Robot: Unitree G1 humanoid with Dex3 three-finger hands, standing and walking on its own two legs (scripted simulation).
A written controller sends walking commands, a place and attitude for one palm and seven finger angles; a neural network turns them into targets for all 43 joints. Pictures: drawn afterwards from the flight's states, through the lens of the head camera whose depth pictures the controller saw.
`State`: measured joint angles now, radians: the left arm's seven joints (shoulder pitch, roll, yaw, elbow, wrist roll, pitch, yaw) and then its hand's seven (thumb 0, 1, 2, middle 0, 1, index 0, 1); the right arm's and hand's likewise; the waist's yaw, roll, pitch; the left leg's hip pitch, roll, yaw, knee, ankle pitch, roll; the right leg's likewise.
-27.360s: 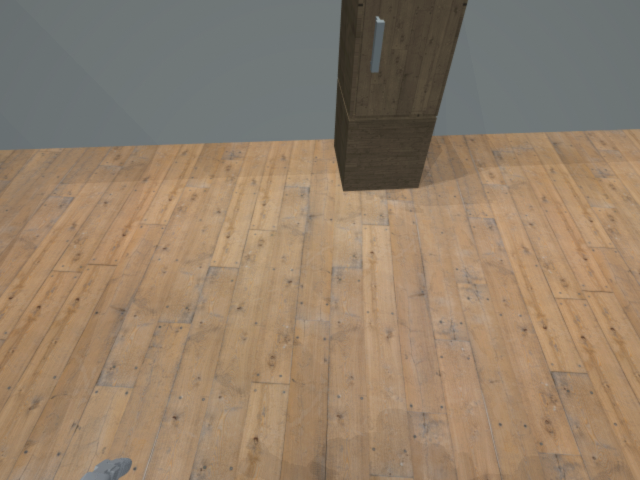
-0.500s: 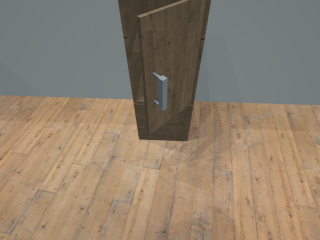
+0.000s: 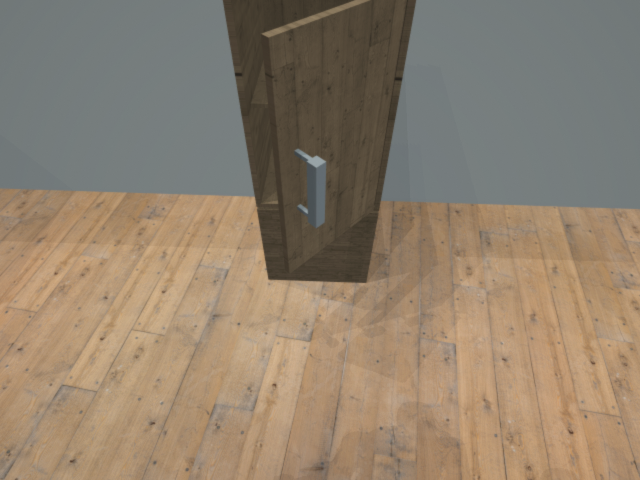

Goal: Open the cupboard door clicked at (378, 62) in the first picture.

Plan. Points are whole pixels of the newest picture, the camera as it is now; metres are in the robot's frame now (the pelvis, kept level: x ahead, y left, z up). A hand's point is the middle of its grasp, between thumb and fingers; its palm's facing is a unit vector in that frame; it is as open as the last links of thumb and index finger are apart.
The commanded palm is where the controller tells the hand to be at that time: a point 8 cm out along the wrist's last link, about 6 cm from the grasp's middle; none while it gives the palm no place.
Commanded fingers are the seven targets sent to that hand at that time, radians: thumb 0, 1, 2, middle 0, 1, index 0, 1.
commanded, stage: look to check the result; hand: left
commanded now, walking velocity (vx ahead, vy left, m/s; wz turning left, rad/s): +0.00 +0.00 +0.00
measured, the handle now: (308, 188) +0.66 +0.06 -0.06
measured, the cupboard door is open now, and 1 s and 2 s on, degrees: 47 47 47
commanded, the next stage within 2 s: walk to a spot facing it in 0.46 s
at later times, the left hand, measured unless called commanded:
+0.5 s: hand out of the picture +0.06 +0.20 -0.17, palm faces +0.01 -0.96 -0.27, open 7.4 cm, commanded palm none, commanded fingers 0.00 0.90 0.90 -0.20 -0.30 -0.20 -0.30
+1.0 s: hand out of the picture +0.09 +0.17 -0.18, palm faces -0.13 -0.96 -0.25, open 7.4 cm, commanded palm none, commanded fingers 0.00 0.90 0.90 -0.20 -0.30 -0.20 -0.30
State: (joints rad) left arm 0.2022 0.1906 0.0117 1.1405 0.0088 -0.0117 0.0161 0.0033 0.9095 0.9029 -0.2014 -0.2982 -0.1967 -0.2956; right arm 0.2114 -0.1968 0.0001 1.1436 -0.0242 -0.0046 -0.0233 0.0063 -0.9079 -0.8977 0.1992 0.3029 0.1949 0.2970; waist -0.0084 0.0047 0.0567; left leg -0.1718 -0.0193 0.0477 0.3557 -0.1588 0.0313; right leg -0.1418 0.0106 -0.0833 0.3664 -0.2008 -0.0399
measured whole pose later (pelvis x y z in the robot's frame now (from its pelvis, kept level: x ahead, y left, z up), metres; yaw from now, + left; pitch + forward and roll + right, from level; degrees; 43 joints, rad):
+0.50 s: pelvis +0.03 -0.01 +0.00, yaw +0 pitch -1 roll +0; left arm 0.18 0.23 0.01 1.15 0.01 -0.02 0.02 0.00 0.91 0.90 -0.20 -0.30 -0.20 -0.30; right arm 0.16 -0.24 0.00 1.15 -0.02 -0.01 -0.02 0.01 -0.91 -0.90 0.20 0.30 0.20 0.30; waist 0.00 0.01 0.05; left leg -0.12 -0.01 0.05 0.32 -0.18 0.02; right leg -0.08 0.02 -0.08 0.32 -0.22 -0.05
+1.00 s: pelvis +0.01 -0.02 -0.02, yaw -11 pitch -1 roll +2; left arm 0.19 0.20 0.07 1.02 0.02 0.07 -0.01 0.01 0.91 0.90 -0.20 -0.30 -0.20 -0.30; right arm 0.20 -0.20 -0.04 1.03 -0.04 0.02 -0.05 0.01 -0.91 -0.90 0.20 0.30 0.20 0.30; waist 0.01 0.00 0.12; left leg -0.20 0.06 0.22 0.53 -0.30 0.00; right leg -0.33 0.02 0.01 0.80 -0.47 -0.03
